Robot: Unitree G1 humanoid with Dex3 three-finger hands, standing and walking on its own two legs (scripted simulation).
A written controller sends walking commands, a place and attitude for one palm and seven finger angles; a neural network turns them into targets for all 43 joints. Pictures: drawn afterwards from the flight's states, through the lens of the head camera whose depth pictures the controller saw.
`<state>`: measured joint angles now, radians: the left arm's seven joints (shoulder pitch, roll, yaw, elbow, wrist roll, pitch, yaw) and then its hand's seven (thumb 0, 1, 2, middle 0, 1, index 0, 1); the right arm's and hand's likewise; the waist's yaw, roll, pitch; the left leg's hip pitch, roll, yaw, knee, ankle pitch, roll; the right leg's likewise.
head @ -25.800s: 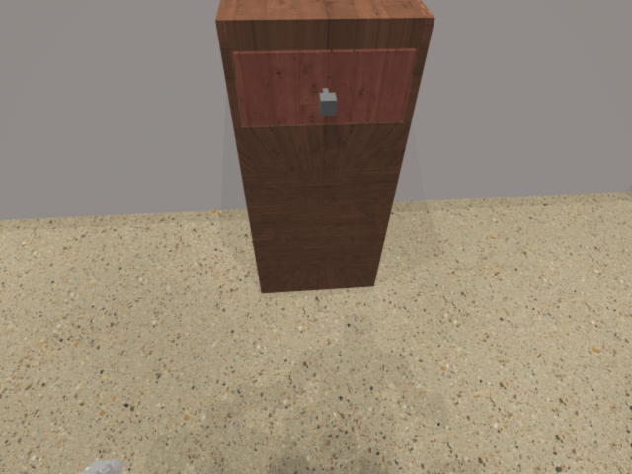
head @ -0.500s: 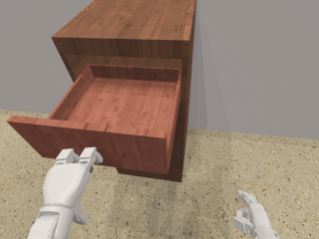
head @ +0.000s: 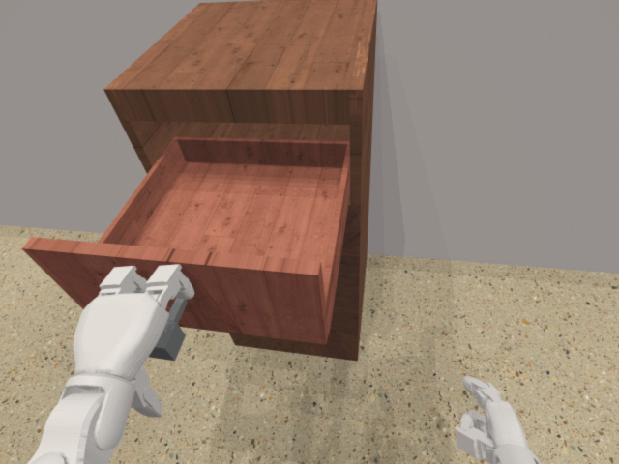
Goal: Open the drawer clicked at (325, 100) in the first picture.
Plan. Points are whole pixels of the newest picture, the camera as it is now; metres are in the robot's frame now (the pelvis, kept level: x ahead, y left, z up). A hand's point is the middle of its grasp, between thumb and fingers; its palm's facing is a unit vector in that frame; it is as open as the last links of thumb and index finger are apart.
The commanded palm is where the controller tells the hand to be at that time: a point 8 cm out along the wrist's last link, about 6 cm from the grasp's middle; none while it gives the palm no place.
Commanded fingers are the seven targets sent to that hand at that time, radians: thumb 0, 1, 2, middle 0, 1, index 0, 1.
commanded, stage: lift the hand off the handle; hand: left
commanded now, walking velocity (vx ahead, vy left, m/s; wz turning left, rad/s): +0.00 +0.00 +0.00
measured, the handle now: (169, 326) +0.26 +0.23 +0.05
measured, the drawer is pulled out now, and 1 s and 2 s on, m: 0.30 0.30 0.30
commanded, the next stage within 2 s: draw the hand back to the body in 0.98 s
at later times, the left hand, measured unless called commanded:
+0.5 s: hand (137, 298) +0.24 +0.22 +0.16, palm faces +0.17 -0.07 -0.98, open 13.7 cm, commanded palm +0.19 +0.21 +0.21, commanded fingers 0.00 -0.50 0.30 -0.30 -1.20 -0.30 -1.20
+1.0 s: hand (112, 265) +0.24 +0.22 +0.21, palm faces +0.19 -0.04 -0.98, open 13.8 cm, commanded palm +0.19 +0.22 +0.26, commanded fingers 0.00 -0.50 0.30 -0.30 -1.20 -0.30 -1.20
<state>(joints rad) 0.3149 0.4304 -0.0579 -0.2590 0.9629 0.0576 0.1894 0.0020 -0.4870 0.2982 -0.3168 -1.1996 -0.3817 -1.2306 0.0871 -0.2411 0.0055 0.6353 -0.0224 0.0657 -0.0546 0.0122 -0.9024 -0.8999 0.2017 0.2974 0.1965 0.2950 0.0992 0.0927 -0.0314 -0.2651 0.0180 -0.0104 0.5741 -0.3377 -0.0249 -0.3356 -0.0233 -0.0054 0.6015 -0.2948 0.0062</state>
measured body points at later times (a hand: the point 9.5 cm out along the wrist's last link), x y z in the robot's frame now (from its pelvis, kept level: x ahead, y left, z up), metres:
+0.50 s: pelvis +0.00 +0.00 +0.01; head -0.01 -0.05 +0.46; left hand +0.22 +0.22 +0.21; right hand +0.24 -0.18 -0.08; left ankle -0.02 +0.14 -0.73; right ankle +0.01 -0.12 -0.73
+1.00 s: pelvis -0.02 -0.01 +0.01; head -0.03 -0.07 +0.46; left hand +0.22 +0.22 +0.26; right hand +0.22 -0.21 -0.08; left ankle -0.02 +0.14 -0.73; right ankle +0.01 -0.12 -0.73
